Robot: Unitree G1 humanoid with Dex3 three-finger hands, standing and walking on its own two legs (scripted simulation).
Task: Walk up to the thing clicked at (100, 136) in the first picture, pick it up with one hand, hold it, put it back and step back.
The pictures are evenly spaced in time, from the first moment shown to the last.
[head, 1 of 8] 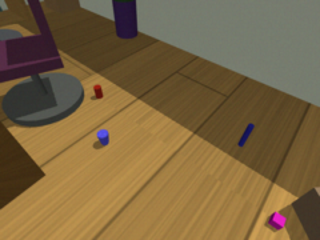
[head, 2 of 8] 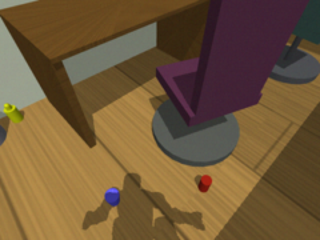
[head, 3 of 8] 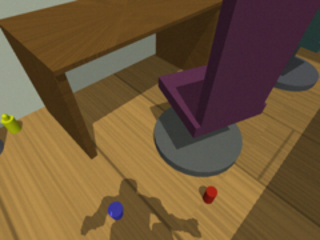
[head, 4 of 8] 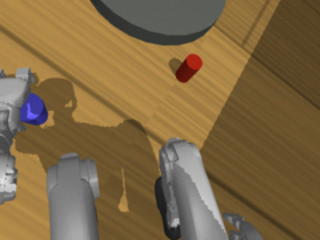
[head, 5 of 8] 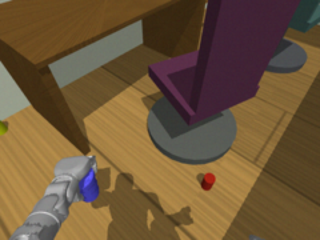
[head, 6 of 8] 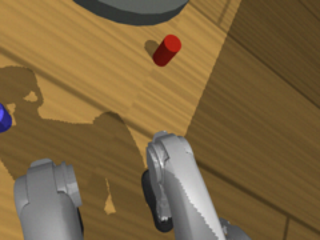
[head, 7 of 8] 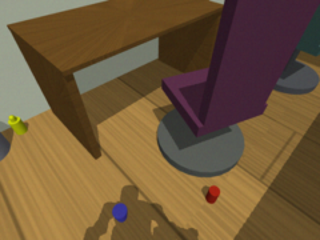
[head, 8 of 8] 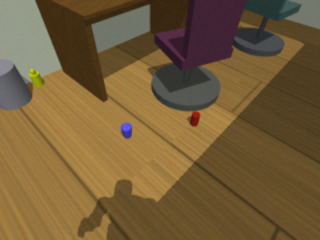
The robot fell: no
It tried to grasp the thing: yes
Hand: left
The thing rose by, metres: 0.63
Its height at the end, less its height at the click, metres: +0.00
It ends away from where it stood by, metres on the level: 0.02
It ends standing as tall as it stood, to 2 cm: yes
